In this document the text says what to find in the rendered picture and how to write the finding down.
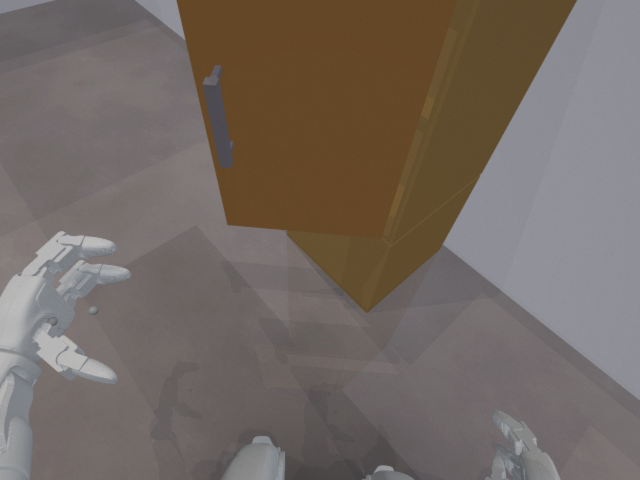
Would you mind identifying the robot shin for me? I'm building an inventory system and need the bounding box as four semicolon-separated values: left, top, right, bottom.
252;436;273;445
374;465;394;473

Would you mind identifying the right robot hand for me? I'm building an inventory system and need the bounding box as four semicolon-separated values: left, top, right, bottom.
485;409;561;480

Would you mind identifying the robot right shin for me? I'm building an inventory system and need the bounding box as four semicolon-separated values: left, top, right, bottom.
374;465;394;473

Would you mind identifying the cupboard door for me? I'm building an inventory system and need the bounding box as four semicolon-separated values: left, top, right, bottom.
177;0;457;239

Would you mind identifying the left robot hand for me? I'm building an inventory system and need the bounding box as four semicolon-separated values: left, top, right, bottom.
0;231;131;384

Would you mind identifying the handle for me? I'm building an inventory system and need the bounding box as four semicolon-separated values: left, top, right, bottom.
202;65;234;168

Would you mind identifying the robot left shin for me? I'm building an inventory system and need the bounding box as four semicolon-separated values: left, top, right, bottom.
252;436;273;445

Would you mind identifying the robot left forearm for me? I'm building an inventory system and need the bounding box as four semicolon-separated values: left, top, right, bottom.
0;349;42;480

